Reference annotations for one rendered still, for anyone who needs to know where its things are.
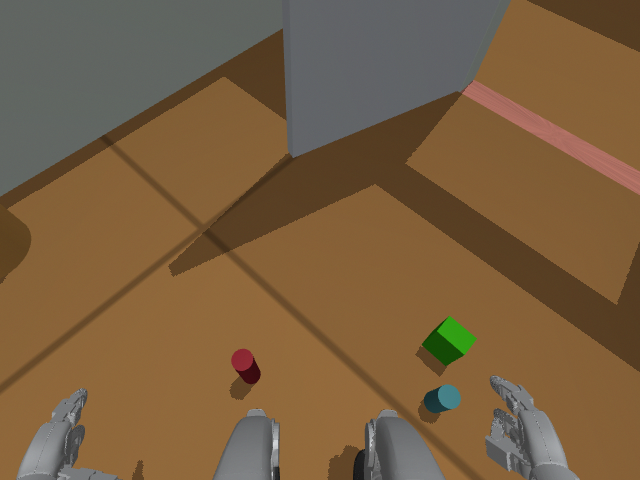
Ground right robot arm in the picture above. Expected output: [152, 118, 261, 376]
[529, 464, 580, 480]

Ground left robot hand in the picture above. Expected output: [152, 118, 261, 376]
[16, 388, 122, 480]

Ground right robot hand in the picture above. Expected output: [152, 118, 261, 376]
[485, 375, 569, 480]

